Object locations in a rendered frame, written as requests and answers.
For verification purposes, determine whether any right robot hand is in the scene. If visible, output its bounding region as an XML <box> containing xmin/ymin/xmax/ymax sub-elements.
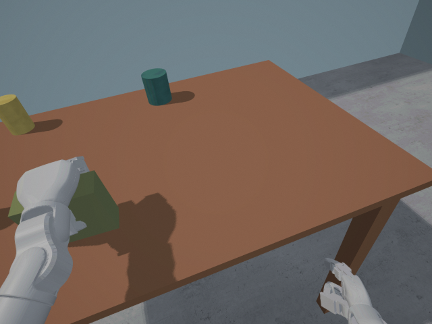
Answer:
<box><xmin>320</xmin><ymin>258</ymin><xmax>373</xmax><ymax>320</ymax></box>

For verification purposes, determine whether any left robot hand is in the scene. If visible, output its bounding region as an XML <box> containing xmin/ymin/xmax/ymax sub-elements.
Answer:
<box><xmin>16</xmin><ymin>156</ymin><xmax>89</xmax><ymax>236</ymax></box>

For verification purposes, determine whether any table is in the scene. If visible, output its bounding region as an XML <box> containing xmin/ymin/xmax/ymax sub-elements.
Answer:
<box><xmin>0</xmin><ymin>60</ymin><xmax>432</xmax><ymax>324</ymax></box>

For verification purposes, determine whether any robot left forearm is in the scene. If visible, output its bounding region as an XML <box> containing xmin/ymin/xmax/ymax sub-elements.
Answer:
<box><xmin>0</xmin><ymin>201</ymin><xmax>73</xmax><ymax>324</ymax></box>

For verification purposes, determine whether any robot right forearm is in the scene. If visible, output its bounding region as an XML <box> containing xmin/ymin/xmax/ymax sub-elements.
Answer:
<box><xmin>348</xmin><ymin>304</ymin><xmax>387</xmax><ymax>324</ymax></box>

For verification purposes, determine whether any sponge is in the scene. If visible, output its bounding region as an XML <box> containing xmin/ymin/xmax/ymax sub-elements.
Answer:
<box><xmin>8</xmin><ymin>171</ymin><xmax>119</xmax><ymax>243</ymax></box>

